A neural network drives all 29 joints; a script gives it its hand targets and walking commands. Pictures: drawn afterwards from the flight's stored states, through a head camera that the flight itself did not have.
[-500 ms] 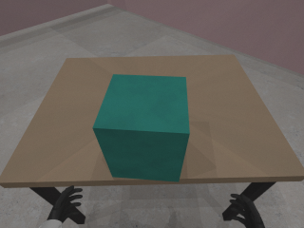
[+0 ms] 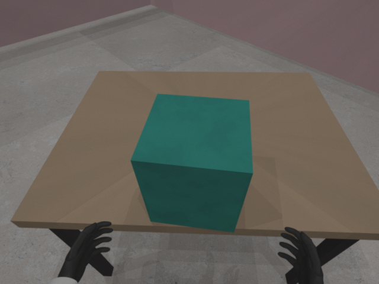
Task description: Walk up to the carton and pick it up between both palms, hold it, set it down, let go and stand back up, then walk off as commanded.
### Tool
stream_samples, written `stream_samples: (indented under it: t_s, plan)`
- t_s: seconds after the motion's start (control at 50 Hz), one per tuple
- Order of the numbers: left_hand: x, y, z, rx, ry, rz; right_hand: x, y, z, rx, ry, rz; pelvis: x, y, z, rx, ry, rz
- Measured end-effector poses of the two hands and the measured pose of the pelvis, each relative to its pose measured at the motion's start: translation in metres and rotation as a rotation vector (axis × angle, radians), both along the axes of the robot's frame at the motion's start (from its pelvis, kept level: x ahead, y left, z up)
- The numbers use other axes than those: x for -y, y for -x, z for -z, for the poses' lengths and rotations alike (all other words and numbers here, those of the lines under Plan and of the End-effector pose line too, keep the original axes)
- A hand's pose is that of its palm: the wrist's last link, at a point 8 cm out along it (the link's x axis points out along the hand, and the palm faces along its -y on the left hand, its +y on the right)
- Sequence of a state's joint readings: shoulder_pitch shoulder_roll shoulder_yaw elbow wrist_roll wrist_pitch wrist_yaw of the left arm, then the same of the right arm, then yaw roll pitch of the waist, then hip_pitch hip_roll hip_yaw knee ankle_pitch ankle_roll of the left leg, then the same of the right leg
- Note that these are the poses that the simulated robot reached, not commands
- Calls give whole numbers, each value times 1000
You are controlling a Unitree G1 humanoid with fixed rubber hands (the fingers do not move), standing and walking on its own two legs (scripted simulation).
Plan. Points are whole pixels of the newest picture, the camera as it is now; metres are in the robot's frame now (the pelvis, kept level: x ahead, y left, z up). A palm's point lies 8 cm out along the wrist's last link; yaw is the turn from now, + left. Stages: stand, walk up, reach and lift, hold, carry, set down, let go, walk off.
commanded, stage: reach and lift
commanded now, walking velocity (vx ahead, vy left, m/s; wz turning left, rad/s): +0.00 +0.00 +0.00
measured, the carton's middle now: (196, 164) +0.37 +0.05 +0.04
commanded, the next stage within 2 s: none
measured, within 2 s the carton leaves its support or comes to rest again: neither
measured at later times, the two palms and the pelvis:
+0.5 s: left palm (84, 236) +0.18 +0.24 +0.05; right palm (304, 241) +0.21 -0.16 +0.04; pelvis -0.01 -0.01 +0.00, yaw +1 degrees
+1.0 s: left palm (87, 183) +0.26 +0.25 +0.11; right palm (314, 199) +0.26 -0.17 +0.10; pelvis +0.00 -0.01 +0.00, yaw +0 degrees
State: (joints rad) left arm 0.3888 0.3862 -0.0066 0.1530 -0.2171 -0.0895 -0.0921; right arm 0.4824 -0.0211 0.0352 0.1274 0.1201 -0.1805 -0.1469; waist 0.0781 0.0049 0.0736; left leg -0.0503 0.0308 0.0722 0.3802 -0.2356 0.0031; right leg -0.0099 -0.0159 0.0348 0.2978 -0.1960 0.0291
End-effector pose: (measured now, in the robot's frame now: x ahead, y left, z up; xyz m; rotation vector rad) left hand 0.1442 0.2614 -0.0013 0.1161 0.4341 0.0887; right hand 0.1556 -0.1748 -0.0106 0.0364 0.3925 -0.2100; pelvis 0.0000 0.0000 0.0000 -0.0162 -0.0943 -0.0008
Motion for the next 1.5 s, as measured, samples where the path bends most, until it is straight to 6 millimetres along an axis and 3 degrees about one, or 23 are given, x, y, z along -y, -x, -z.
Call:
stream_samples:
  t_s: [0.36,0.58,0.7,0.88,1.08,1.28,1.5]
  plan:
    - [17,-11,-27,123,69,10,-14,-22,-29,92,-33,-17,2,5,0,0,-1,-20]
    - [18,-59,-64,169,48,24,-14,-66,-64,156,-47,-43,7,2,0,8,-9,-21]
    - [18,-82,-80,154,33,32,-10,-79,-73,131,-44,-45,8,-4,-1,12,-9,-17]
    - [18,-104,-94,136,48,23,3,-93,-94,150,-36,-29,9,-7,-2,-8,-7,-2]
    - [15,-126,-120,177,56,22,-4,-111,-118,191,-31,-78,9,0,-2,-20,-6,-1]
    - [16,-155,-149,187,67,30,2,-127,-141,213,-22,-59,6,15,-2,-25,-7,2]
    - [14,-185,-183,201,76,10,-4,-161,-172,225,-25,-87,8,19,-1,-26,-8,-9]
